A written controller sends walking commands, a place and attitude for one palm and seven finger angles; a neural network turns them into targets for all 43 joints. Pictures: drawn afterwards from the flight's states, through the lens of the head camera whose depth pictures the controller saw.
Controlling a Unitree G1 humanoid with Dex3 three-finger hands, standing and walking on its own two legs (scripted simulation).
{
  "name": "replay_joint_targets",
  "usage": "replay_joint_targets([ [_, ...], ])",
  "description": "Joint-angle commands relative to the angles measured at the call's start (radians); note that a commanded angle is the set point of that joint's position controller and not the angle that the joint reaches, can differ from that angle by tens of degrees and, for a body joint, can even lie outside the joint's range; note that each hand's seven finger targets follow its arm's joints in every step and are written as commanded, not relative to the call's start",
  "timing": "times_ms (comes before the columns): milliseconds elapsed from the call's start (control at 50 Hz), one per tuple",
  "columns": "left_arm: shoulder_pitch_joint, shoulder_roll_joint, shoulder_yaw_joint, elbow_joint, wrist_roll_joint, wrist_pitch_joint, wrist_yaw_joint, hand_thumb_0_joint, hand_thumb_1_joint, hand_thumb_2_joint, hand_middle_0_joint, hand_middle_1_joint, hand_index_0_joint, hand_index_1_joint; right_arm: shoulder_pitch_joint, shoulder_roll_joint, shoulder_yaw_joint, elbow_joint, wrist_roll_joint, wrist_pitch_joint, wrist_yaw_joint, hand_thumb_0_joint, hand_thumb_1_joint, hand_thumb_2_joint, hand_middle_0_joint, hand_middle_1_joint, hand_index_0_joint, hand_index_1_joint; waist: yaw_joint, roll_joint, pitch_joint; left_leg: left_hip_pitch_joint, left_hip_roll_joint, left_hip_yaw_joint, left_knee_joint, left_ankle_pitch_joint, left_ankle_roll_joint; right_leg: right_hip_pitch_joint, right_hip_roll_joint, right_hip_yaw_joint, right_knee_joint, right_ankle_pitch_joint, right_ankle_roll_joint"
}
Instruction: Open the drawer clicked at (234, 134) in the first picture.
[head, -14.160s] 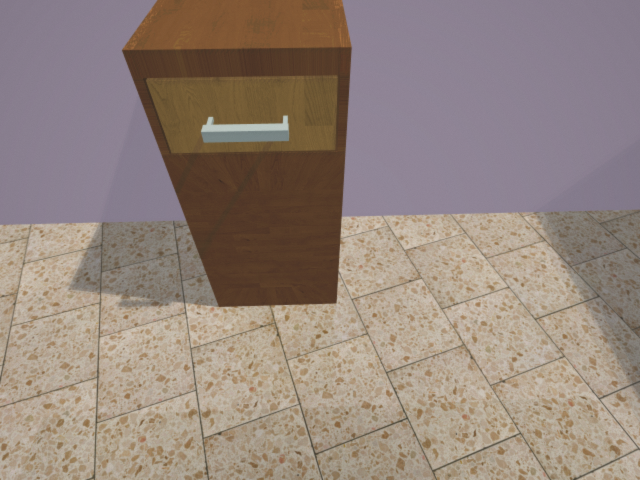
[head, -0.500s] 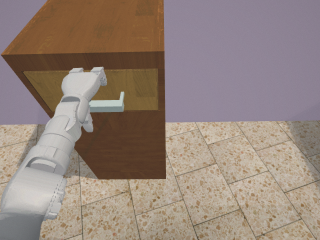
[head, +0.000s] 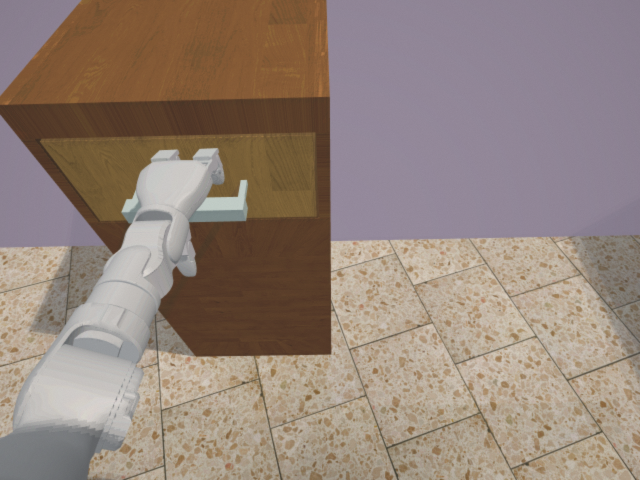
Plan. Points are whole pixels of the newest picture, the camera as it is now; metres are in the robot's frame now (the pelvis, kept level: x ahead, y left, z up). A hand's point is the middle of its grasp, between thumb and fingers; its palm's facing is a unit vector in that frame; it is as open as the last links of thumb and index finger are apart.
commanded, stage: lower the fingers behind the handle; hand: left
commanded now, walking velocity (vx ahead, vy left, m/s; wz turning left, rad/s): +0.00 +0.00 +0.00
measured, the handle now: (189, 198) +0.52 +0.20 +0.03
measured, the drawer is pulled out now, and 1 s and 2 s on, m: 0.00 0.00 0.00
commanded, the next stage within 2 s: close the thumb around the handle in 1.20 s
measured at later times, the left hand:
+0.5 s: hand (194, 227) +0.46 +0.18 +0.03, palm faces -0.06 -0.03 -1.00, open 13.8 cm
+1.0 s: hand (191, 232) +0.47 +0.19 +0.01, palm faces -0.05 -0.03 -1.00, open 13.8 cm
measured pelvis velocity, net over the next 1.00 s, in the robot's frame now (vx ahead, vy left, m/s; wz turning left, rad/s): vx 0.00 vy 0.01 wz -0.01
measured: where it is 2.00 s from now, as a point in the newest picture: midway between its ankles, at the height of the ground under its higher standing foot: outside the picture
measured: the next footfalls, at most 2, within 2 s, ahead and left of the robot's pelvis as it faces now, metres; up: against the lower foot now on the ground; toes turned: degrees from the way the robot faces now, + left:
none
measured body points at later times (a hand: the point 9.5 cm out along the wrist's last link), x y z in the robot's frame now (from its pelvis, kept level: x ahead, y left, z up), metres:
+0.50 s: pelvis +0.00 +0.00 -0.01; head +0.07 -0.01 +0.44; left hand +0.46 +0.18 +0.08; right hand +0.03 -0.27 -0.14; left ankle -0.02 +0.10 -0.72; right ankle -0.03 -0.09 -0.72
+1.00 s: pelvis +0.00 +0.01 -0.02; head +0.08 +0.00 +0.43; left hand +0.47 +0.19 +0.06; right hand +0.02 -0.26 -0.15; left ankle -0.02 +0.10 -0.72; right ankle -0.03 -0.09 -0.72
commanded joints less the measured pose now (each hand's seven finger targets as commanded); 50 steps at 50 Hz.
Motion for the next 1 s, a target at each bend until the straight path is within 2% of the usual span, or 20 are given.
replay_joint_targets([
  [0, -0.451, 0.200, 0.066, -0.212, 0.007, -0.014, 0.052, 0.000, -0.500, 0.300, -0.300, -1.200, -0.300, -1.200, 0.060, -0.138, -0.055, -0.089, -0.002, -0.026, -0.006, 0.000, -0.900, -0.900, 0.200, 0.300, 0.200, 0.300, -0.012, -0.036, -0.360, 0.238, 0.004, -0.014, -0.005, 0.444, 0.013, 0.129, -0.006, 0.013, -0.049, 0.414, 0.003],
  [40, -0.444, 0.188, 0.061, -0.197, 0.003, -0.015, 0.061, 0.000, -0.500, 0.300, -0.300, -1.200, -0.300, -1.200, 0.063, -0.138, -0.056, -0.087, -0.002, -0.028, -0.003, 0.000, -0.900, -0.900, 0.200, 0.300, 0.200, 0.300, -0.017, -0.051, -0.361, 0.227, 0.002, -0.015, 0.000, 0.432, 0.013, 0.129, -0.004, 0.014, -0.049, 0.409, 0.004],
  [100, -0.436, 0.239, 0.093, -0.148, 0.013, 0.005, 0.077, 0.000, -0.500, 0.300, -0.300, -1.200, -0.300, -1.200, 0.062, -0.145, -0.049, -0.085, 0.001, -0.026, -0.010, 0.000, -0.900, -0.900, 0.200, 0.300, 0.200, 0.300, -0.019, -0.083, -0.324, 0.173, -0.001, -0.011, -0.004, 0.364, 0.016, 0.126, -0.006, 0.018, -0.053, 0.374, 0.006],
  [140, -0.462, 0.233, 0.088, -0.165, 0.014, 0.001, 0.086, 0.000, -0.500, 0.300, -0.300, -1.200, -0.300, -1.200, 0.067, -0.144, -0.052, -0.085, 0.001, -0.031, -0.010, 0.000, -0.900, -0.900, 0.200, 0.300, 0.200, 0.300, -0.018, -0.066, -0.348, 0.172, -0.003, -0.011, 0.000, 0.369, 0.016, 0.134, -0.008, 0.022, -0.049, 0.385, 0.006],
  [180, -0.503, 0.197, 0.050, -0.170, 0.018, 0.000, 0.090, 0.000, -0.500, 0.300, -0.300, -1.200, -0.300, -1.200, 0.068, -0.142, -0.053, -0.081, 0.000, -0.036, -0.010, 0.000, -0.900, -0.900, 0.200, 0.300, 0.200, 0.300, -0.040, -0.035, -0.335, 0.183, -0.002, -0.012, 0.007, 0.352, 0.016, 0.094, -0.007, 0.021, -0.050, 0.361, 0.006],
  [200, -0.493, 0.217, 0.074, -0.173, 0.021, -0.004, 0.094, 0.000, -0.500, 0.300, -0.300, -1.200, -0.300, -1.200, 0.075, -0.141, -0.056, -0.078, -0.002, -0.039, -0.011, 0.000, -0.900, -0.900, 0.200, 0.300, 0.200, 0.300, -0.030, -0.021, -0.361, 0.198, 0.000, -0.013, 0.013, 0.365, 0.015, 0.094, -0.006, 0.021, -0.043, 0.359, 0.004],
  [280, -0.474, 0.219, 0.078, -0.138, 0.015, -0.012, 0.099, 0.000, -0.500, 0.300, -0.300, -1.200, -0.300, -1.200, 0.090, -0.144, -0.054, -0.074, -0.004, -0.042, -0.012, 0.000, -0.900, -0.900, 0.200, 0.300, 0.200, 0.300, -0.032, -0.031, -0.374, 0.179, -0.002, -0.017, 0.025, 0.366, 0.015, 0.092, -0.003, 0.019, -0.033, 0.366, 0.005],
  [320, -0.501, 0.190, 0.052, -0.115, 0.021, -0.011, 0.102, 0.000, -0.500, 0.300, -0.300, -1.200, -0.300, -1.200, 0.096, -0.143, -0.056, -0.065, -0.005, -0.044, -0.011, 0.000, -0.900, -0.900, 0.200, 0.300, 0.200, 0.300, -0.055, -0.041, -0.352, 0.167, -0.001, -0.020, 0.036, 0.361, 0.015, 0.062, -0.002, 0.019, -0.032, 0.358, 0.005],
  [360, -0.478, 0.251, 0.108, -0.115, 0.022, -0.015, 0.111, 0.000, -0.500, 0.300, -0.300, -1.200, -0.300, -1.200, 0.104, -0.149, -0.058, -0.063, -0.008, -0.046, -0.012, 0.000, -0.900, -0.900, 0.200, 0.300, 0.200, 0.300, -0.036, -0.048, -0.386, 0.161, -0.001, -0.018, 0.041, 0.368, 0.017, 0.085, -0.002, 0.022, -0.022, 0.377, 0.006],
  [400, -0.464, 0.220, 0.081, -0.109, 0.019, -0.013, 0.112, 0.000, -0.500, 0.300, -0.300, -1.200, -0.300, -1.200, 0.102, -0.144, -0.054, -0.069, -0.008, -0.046, -0.012, 0.000, -0.900, -0.900, 0.200, 0.300, 0.200, 0.300, -0.037, -0.026, -0.386, 0.143, -0.004, -0.014, 0.047, 0.369, 0.015, 0.087, -0.003, 0.023, -0.017, 0.393, 0.007],
  [440, -0.467, 0.228, 0.083, -0.076, 0.026, -0.010, 0.116, 0.000, -0.500, 0.300, -0.300, -1.200, -0.300, -1.200, 0.108, -0.148, -0.053, -0.065, -0.006, -0.046, -0.013, 0.000, -0.900, -0.900, 0.200, 0.300, 0.200, 0.300, -0.050, -0.061, -0.362, 0.111, -0.003, -0.016, 0.050, 0.348, 0.017, 0.079, -0.002, 0.024, -0.016, 0.386, 0.010],
  [500, -0.454, 0.248, 0.104, -0.098, 0.033, -0.016, 0.127, 0.000, -0.500, 0.300, -0.300, -1.200, -0.300, -1.200, 0.114, -0.147, -0.056, -0.066, -0.011, -0.047, -0.014, 0.000, -0.900, -0.900, 0.200, 0.300, 0.200, 0.300, -0.035, -0.027, -0.411, 0.120, -0.004, -0.012, 0.063, 0.369, 0.016, 0.085, -0.001, 0.026, -0.003, 0.399, 0.007],
  [600, -0.417, 0.262, 0.125, -0.078, 0.031, -0.024, 0.139, 0.000, -0.500, 0.300, -0.300, -1.200, -0.300, -1.200, 0.127, -0.150, -0.058, -0.060, -0.013, -0.048, -0.012, 0.000, -0.900, -0.900, 0.200, 0.300, 0.200, 0.300, -0.032, -0.034, -0.403, 0.102, -0.002, -0.013, 0.076, 0.379, 0.014, 0.075, 0.003, 0.024, 0.008, 0.410, 0.007],
  [680, -0.447, 0.249, 0.108, -0.078, 0.038, -0.032, 0.149, 0.000, -0.500, 0.300, -0.300, -1.200, -0.300, -1.200, 0.131, -0.152, -0.059, -0.052, -0.014, -0.051, -0.013, 0.000, -0.900, -0.900, 0.200, 0.300, 0.200, 0.300, -0.052, -0.043, -0.389, 0.085, 0.000, -0.018, 0.087, 0.354, 0.016, 0.043, 0.003, 0.025, 0.012, 0.388, 0.009],
  [720, -0.451, 0.244, 0.111, -0.080, 0.040, -0.032, 0.155, 0.000, -0.500, 0.300, -0.300, -1.200, -0.300, -1.200, 0.137, -0.148, -0.063, -0.051, -0.017, -0.052, -0.009, 0.000, -0.900, -0.900, 0.200, 0.300, 0.200, 0.300, -0.047, -0.015, -0.421, 0.105, 0.000, -0.020, 0.099, 0.386, 0.014, 0.035, 0.006, 0.020, 0.026, 0.393, 0.004],
  [780, -0.433, 0.169, 0.057, -0.039, 0.039, -0.011, 0.157, 0.000, -0.500, 0.300, -0.300, -1.200, -0.300, -1.200, 0.147, -0.147, -0.063, -0.044, -0.016, -0.050, -0.003, 0.000, -0.900, -0.900, 0.200, 0.300, 0.200, 0.300, -0.062, -0.014, -0.378, 0.108, 0.005, -0.023, 0.108, 0.385, 0.011, -0.023, 0.012, 0.008, 0.029, 0.369, 0.004],
  [820, -0.454, 0.211, 0.089, -0.054, 0.038, -0.007, 0.158, 0.000, -0.500, 0.300, -0.300, -1.200, -0.300, -1.200, 0.146, -0.154, -0.063, -0.047, -0.019, -0.047, -0.003, 0.000, -0.900, -0.900, 0.200, 0.300, 0.200, 0.300, -0.055, -0.016, -0.413, 0.117, 0.007, -0.030, 0.112, 0.403, 0.010, -0.013, 0.013, 0.009, 0.039, 0.372, 0.002],
  [840, -0.467, 0.176, 0.058, -0.069, 0.036, -0.004, 0.155, 0.000, -0.500, 0.300, -0.300, -1.200, -0.300, -1.200, 0.150, -0.149, -0.064, -0.052, -0.017, -0.046, 0.000, 0.000, -0.900, -0.900, 0.200, 0.300, 0.200, 0.300, -0.058, 0.013, -0.428, 0.135, 0.005, -0.030, 0.113, 0.407, 0.010, -0.020, 0.013, 0.008, 0.038, 0.368, 0.003],
  [900, -0.454, 0.203, 0.083, -0.051, 0.039, 0.008, 0.153, 0.000, -0.500, 0.300, -0.300, -1.200, -0.300, -1.200, 0.150, -0.152, -0.063, -0.053, -0.016, -0.042, -0.004, 0.000, -0.900, -0.900, 0.200, 0.300, 0.200, 0.300, -0.056, -0.025, -0.411, 0.122, 0.008, -0.030, 0.111, 0.394, 0.012, -0.013, 0.014, 0.004, 0.037, 0.362, 0.004],
  [980, -0.419, 0.182, 0.072, -0.055, 0.033, 0.005, 0.142, 0.000, -0.500, 0.300, -0.300, -1.200, -0.300, -1.200, 0.142, -0.149, -0.061, -0.060, -0.017, -0.038, -0.004, 0.000, -0.900, -0.900, 0.200, 0.300, 0.200, 0.300, -0.049, -0.026, -0.403, 0.126, 0.009, -0.029, 0.108, 0.416, 0.011, -0.004, 0.014, 0.003, 0.035, 0.382, 0.004],
])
